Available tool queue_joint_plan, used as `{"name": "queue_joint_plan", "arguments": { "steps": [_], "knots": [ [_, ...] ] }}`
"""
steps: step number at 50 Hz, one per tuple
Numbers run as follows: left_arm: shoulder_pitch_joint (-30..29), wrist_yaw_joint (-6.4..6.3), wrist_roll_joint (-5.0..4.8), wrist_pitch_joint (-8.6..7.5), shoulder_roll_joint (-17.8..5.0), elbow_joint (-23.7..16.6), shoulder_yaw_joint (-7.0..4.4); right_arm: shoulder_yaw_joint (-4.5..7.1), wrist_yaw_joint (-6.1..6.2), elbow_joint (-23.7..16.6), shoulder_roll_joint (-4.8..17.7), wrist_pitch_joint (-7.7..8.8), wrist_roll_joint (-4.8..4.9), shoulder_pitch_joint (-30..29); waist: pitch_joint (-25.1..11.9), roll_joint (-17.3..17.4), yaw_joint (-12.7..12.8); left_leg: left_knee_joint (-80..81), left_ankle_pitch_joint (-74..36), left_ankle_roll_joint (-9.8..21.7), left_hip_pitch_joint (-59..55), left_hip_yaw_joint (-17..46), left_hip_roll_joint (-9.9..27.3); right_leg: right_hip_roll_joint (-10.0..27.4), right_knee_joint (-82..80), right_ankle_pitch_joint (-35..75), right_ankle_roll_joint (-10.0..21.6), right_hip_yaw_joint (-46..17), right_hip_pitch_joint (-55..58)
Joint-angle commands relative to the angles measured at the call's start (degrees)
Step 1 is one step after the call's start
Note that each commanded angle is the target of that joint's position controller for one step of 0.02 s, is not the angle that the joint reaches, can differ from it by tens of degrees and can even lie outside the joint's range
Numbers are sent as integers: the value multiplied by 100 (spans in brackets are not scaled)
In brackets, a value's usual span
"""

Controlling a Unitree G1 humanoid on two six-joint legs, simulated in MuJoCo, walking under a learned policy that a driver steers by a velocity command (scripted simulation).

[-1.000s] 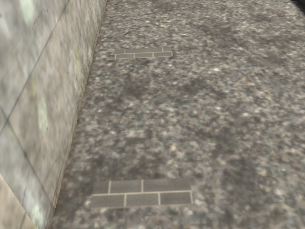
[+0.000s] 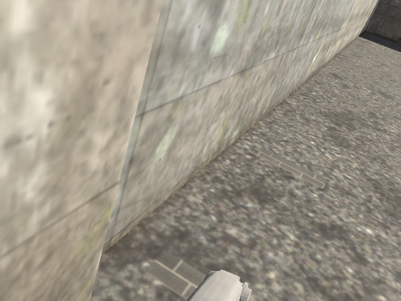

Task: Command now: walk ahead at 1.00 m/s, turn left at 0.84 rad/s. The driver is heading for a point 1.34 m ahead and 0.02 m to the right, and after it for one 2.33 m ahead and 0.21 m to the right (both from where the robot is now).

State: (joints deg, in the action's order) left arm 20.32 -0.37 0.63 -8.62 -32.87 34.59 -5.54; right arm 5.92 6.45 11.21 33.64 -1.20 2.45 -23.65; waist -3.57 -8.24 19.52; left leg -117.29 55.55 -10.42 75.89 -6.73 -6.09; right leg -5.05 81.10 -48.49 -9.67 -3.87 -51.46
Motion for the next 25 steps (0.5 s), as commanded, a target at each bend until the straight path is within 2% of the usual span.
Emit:
{"name": "queue_joint_plan", "arguments": {
  "steps": [1,2,3,4,5,6,7,8,9,10,11,12,13,14,15,16,17,18,19,20,21,22,23,24,25],
  "knots": [
    [-4811,-361,-554,-156,-943,-2378,237,-426,-178,-834,-259,-134,27,3190,1286,-2298,-3774,-4457,-2355,735,-7098,2952,507,2380,-8219,-3117,1970,-5871,-6822],
    [-5233,-364,-541,293,-835,-2578,164,-423,-143,479,574,31,-1040,6113,-1956,-588,-4642,-2780,-701,343,-11020,760,-58,517,-4537,3641,-349,-40,-5636],
    [-3883,-251,-1001,431,-451,-1942,59,-364,-310,694,878,2,-1071,6280,-2550,821,-4223,-771,-1790,143,-10356,1801,1060,-203,-773,3585,-1259,653,-5740],
    [-2980,-369,-823,479,-322,-1493,93,-491,-567,560,972,-175,-557,4995,-1855,2380,-3459,93,-1646,181,-8628,2686,1705,624,1864,1709,-1101,-38,-6157],
    [-2934,-476,-536,468,-443,-1176,42,-625,-838,160,688,-332,-180,3793,-440,2998,-3186,611,-763,322,-6669,2909,2217,985,3569,36,-912,-426,-6566],
    [-3304,-566,-496,329,-694,-1292,35,-947,-1166,-176,137,-362,-162,2690,724,3212,-2959,1212,237,499,-4865,2949,2571,1095,5011,-389,-873,-733,-6574],
    [-3054,-648,-656,374,-518,-1304,49,-1375,-1419,-397,-476,-417,-386,940,1736,4033,-1956,2566,1000,475,-2407,2231,2469,983,6457,-380,-1095,-801,-5712],
    [-2829,-940,-489,561,-59,-1352,155,-1600,-1714,-378,-733,-417,-571,-872,2982,6149,-973,6293,1970,-29,2193,601,1849,1044,7061,157,-948,-77,-3572],
    [-4338,-953,-206,756,-473,-1796,256,-1373,-1687,84,96,-90,-508,-544,4928,6759,-1660,11469,4635,-592,7910,1134,2018,673,8235,443,-687,1763,-296],
    [-3610,-905,-447,1024,-413,-1461,239,-1413,-1776,386,-65,5,-6,-1373,5528,6329,-945,12684,4090,-589,8931,451,1883,377,9525,-68,-796,2143,647],
    [-2711,-815,-347,1215,-82,-1181,320,-1287,-1876,432,108,73,369,-1819,4845,5931,-616,12199,3268,-688,8653,-38,1578,338,10236,-385,-853,2398,1324],
    [-1966,-734,-79,1235,100,-788,374,-966,-1862,558,559,218,504,-1714,3397,5513,-785,11520,2361,-887,7502,-448,1207,402,10209,-656,-810,2838,2271],
    [-1443,-689,109,1143,-216,-335,328,-550,-1664,856,834,284,657,-1137,2111,4473,-1101,10914,2323,-1022,6154,251,1158,474,9185,-210,-258,2948,2973],
    [-2056,-521,594,1063,98,-480,611,-373,-1069,842,678,319,677,-899,1709,3432,-1296,10185,2014,-837,3785,1656,1320,410,7077,63,-26,2505,3150],
    [-1177,-529,536,1114,240,-83,583,-484,-544,727,540,47,273,-1589,1809,3127,-236,10111,2660,-992,2885,1777,1493,-109,6077,264,-89,2600,2264],
    [408,-616,490,1185,265,385,550,-547,-386,451,441,-45,-86,-2999,1785,3137,1022,10035,2788,-774,2044,2532,2214,-129,5657,-431,173,2051,1780],
    [1015,-482,410,1266,1099,704,791,-642,-398,211,-347,101,214,-3298,1662,2355,913,8639,1706,-70,506,3240,2914,862,4359,-1520,584,246,1105],
    [1016,-445,374,1340,1693,884,931,-825,-237,-233,-1097,308,424,-3597,1732,1407,374,7682,713,816,-899,4681,3973,2231,2464,-1301,1113,-1479,49],
    [143,-556,283,1366,1560,575,941,-702,-249,-184,-1410,505,450,-3034,1289,704,-628,6523,73,1196,-889,4805,4531,2608,2019,-973,1218,-2062,216],
    [-1623,-498,200,1412,-190,-37,773,-511,-555,309,-1377,571,237,-1331,716,209,-2809,6808,3,168,1332,2191,3019,1965,1262,-988,1478,-507,2979],
    [-3361,-267,-120,1425,-478,-518,556,-561,-505,964,-1133,700,19,-68,2053,611,-3245,6892,-127,-224,1614,545,1703,991,378,-1154,1470,861,2289],
    [-3649,-38,-119,1336,747,-829,830,-591,-380,772,-834,596,-52,-717,2275,370,-2943,5190,-383,-16,1097,812,1909,1401,-852,144,1391,-44,1500],
    [-3115,117,59,1412,1088,-632,997,-594,-242,324,-1055,672,-13,-1503,2633,351,-2861,4429,-126,-55,1795,1330,2025,1956,-1915,1399,1646,-445,1781],
    [-3497,408,-112,1588,873,-653,1027,-518,-207,269,-1167,740,102,-1013,2932,-385,-3538,3384,-51,-104,2411,862,1621,2377,-3635,2287,1895,-359,2146],
    [-3246,717,-109,1614,1060,-585,1061,-511,-152,248,-1448,663,132,64,2553,-1096,-4001,1830,-307,-144,1968,-110,766,2159,-5242,2826,1950,334,2412]
  ]
}}
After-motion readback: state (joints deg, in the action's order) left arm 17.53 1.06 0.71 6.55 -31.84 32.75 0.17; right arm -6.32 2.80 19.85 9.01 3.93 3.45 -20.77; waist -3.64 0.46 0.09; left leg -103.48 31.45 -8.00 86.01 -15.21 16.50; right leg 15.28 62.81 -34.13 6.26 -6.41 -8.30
